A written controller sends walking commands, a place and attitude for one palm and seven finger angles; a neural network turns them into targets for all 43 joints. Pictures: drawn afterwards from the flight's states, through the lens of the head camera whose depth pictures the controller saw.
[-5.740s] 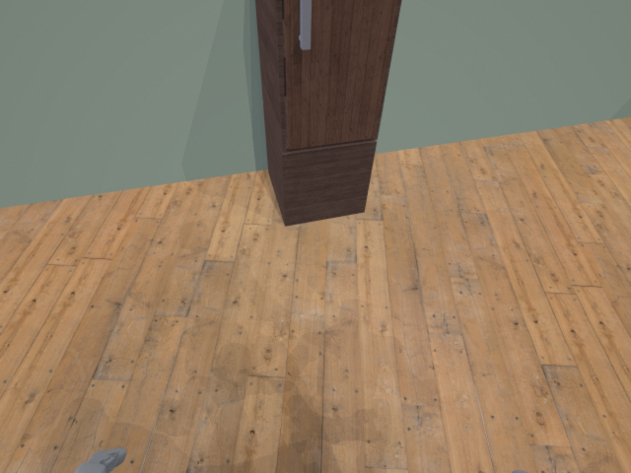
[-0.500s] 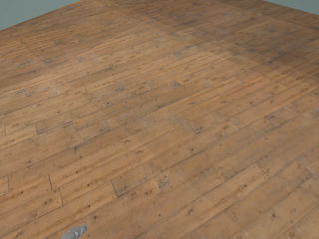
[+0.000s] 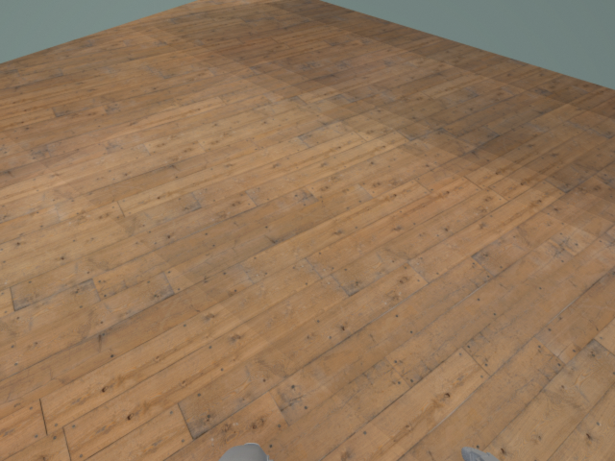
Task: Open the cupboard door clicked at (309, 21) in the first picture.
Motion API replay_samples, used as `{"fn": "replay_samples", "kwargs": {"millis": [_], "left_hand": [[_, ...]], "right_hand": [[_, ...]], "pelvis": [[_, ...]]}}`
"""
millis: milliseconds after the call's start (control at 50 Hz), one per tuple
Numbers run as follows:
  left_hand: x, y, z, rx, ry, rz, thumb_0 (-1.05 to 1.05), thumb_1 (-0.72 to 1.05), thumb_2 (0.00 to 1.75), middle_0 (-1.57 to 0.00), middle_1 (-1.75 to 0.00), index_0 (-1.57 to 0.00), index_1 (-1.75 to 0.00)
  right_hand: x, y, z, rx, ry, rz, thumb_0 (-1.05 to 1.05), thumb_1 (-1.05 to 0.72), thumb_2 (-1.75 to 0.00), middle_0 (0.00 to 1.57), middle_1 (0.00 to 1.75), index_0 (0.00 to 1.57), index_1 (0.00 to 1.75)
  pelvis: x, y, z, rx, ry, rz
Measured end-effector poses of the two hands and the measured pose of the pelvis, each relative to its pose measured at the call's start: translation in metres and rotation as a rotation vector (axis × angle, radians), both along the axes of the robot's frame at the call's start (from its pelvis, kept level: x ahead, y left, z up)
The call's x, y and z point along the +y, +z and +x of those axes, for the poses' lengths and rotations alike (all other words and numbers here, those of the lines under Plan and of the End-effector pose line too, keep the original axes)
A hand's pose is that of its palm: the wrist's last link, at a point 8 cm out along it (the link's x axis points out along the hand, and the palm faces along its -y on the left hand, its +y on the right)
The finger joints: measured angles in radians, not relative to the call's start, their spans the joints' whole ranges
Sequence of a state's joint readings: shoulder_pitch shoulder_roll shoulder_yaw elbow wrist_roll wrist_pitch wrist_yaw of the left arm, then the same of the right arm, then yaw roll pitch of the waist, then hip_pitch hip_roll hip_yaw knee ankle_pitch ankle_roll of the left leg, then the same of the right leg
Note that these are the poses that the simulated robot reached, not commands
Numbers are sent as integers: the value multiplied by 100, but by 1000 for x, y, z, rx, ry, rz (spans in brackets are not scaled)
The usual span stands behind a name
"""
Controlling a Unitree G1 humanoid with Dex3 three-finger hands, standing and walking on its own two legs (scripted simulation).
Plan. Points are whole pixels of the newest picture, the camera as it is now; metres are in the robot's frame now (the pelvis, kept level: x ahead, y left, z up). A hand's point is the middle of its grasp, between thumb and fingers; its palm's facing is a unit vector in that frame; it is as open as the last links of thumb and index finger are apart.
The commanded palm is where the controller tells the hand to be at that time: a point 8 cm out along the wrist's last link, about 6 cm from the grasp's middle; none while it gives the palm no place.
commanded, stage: walk to a spot facing it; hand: left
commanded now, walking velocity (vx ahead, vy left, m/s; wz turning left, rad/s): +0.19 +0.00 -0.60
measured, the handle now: out of the picture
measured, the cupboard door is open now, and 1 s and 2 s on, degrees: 0 0 0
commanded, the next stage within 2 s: turn to face it in 0.48 s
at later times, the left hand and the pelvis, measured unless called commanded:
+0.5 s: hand (199, 386) +0.25 +0.21 -0.16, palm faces -0.27 -0.94 -0.21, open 7.4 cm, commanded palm none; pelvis +0.09 +0.04 +0.00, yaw -19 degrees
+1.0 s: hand (243, 385) +0.26 +0.14 -0.17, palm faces -0.23 -0.96 -0.16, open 7.3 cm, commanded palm none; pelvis +0.10 +0.01 -0.01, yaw -14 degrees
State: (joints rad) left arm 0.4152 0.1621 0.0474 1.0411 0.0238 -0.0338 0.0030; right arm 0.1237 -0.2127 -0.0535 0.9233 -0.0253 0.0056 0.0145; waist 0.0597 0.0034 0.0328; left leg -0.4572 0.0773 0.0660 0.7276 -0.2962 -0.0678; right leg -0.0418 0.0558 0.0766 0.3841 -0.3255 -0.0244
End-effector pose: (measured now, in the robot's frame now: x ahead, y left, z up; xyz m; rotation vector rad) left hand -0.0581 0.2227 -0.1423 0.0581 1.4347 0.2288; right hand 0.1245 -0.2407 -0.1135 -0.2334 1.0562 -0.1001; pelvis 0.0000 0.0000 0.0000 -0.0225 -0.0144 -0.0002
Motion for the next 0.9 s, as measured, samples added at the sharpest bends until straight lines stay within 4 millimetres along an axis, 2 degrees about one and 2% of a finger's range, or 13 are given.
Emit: {"fn": "replay_samples", "kwargs": {"millis": [60,120,220,340,400,460,540,620,680,760,840,900], "left_hand": [[19,-16,6,57,-5,-24,0,90,90,-21,-30,-20,-30],[39,-22,32,78,-54,-32,1,90,90,-20,-30,-20,-30],[68,-12,110,-4,-159,-14,1,91,90,-20,-30,-20,-30],[78,2,207,-133,-268,26,0,91,90,-20,-30,-19,-30],[70,6,249,-179,-330,31,0,91,90,-20,-30,-19,-30],[51,9,287,-217,-400,26,0,91,90,-20,-30,-19,-30],[13,12,331,-261,-507,12,0,91,90,-20,-30,-19,-30],[-35,14,366,-314,-617,4,0,91,90,-20,-30,-19,-30],[-67,14,381,-379,-668,2,0,91,90,-20,-30,-19,-30],[-89,20,375,-398,-661,-20,0,91,90,-20,-30,-20,-30],[-91,18,357,-374,-607,-47,0,90,90,-20,-30,-20,-30],[-80,12,342,-350,-540,-59,0,90,90,-21,-30,-20,-30]], "right_hand": [[20,0,25,-63,-2,-20,1,-91,-90,20,30,20,30],[35,3,26,-83,-42,-24,1,-91,-90,20,30,20,30],[52,4,-8,2,-163,-10,0,-91,-90,21,30,20,30],[47,0,-58,119,-336,-28,-1,-94,-90,21,30,21,30],[49,-4,-83,180,-403,-18,0,-94,-90,21,30,20,30],[54,-9,-107,236,-467,6,0,-93,-90,21,30,20,30],[59,-20,-135,298,-555,55,0,-92,-90,20,30,20,30],[60,-35,-159,344,-635,112,0,-91,-90,21,30,20,30],[56,-49,-169,384,-662,150,1,-91,-90,20,30,20,30],[49,-49,-159,396,-648,165,1,-91,-90,20,30,20,30],[41,-43,-132,349,-600,164,1,-91,-90,20,30,20,30],[34,-40,-108,311,-545,146,1,-91,-90,20,30,20,30]], "pelvis": [[19,-11,19,-5,-36,-9],[32,-12,30,-25,-97,-5],[46,0,49,-27,-159,-12],[54,5,68,-14,-231,-7],[52,5,76,-10,-266,-3],[48,3,83,-7,-303,2],[37,-1,90,-2,-360,12],[19,-9,95,7,-413,27],[5,-16,97,12,-425,26],[-4,-11,101,1,-403,21],[-7,-5,104,-11,-362,22],[-4,-5,103,-17,-322,18]]}}
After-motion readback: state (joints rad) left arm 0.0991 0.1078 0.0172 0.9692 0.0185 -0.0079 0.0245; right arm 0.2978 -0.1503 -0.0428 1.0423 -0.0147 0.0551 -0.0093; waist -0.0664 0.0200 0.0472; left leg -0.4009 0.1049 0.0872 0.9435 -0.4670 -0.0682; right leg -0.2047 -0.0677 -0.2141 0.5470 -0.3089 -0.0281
